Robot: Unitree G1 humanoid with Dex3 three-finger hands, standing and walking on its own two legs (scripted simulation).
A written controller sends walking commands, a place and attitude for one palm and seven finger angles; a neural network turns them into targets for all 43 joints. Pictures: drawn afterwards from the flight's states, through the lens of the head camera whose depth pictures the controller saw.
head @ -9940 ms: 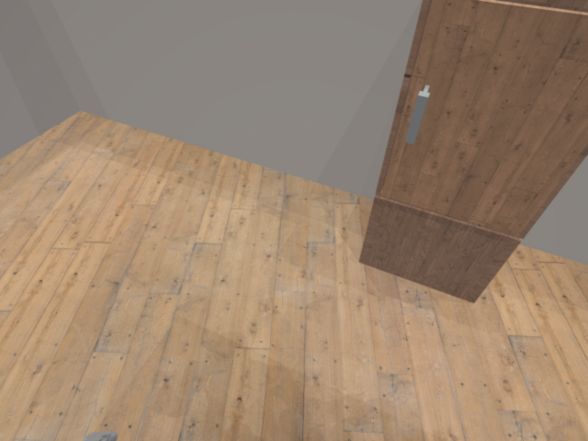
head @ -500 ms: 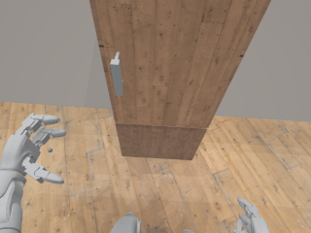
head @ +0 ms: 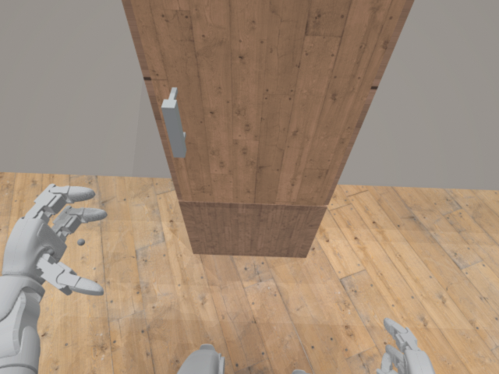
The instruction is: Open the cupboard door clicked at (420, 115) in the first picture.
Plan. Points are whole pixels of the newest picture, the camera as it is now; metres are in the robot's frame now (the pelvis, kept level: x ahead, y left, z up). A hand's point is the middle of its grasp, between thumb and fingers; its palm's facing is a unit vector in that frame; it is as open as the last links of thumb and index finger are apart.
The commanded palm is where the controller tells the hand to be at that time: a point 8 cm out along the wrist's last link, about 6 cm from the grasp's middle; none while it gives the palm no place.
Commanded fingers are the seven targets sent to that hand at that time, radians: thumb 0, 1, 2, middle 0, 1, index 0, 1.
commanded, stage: move the hooked fingers beside the handle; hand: left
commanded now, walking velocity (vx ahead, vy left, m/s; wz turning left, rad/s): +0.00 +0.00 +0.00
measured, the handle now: (177, 123) +0.58 +0.19 +0.05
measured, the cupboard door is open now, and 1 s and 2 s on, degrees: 0 0 0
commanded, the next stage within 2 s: none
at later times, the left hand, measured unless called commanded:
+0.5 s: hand (103, 206) +0.35 +0.26 +0.06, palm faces +0.01 -1.00 +0.00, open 14.0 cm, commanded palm +0.33 +0.31 +0.06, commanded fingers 0.00 -0.50 0.30 -0.30 -1.20 -0.30 -1.20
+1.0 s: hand (120, 171) +0.43 +0.26 +0.06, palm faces +0.02 -1.00 +0.00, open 14.0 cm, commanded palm +0.41 +0.31 +0.06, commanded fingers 0.00 -0.50 0.30 -0.30 -1.20 -0.30 -1.20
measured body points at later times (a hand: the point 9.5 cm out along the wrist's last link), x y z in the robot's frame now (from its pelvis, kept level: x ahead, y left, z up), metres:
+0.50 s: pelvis +0.00 +0.00 -0.01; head +0.06 +0.02 +0.44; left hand +0.35 +0.31 +0.06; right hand +0.13 -0.25 -0.10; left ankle +0.07 +0.11 -0.68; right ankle -0.01 -0.11 -0.68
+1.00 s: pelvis +0.00 +0.01 -0.02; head +0.09 +0.03 +0.43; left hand +0.42 +0.31 +0.06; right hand +0.07 -0.26 -0.12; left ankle +0.07 +0.11 -0.68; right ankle -0.01 -0.11 -0.68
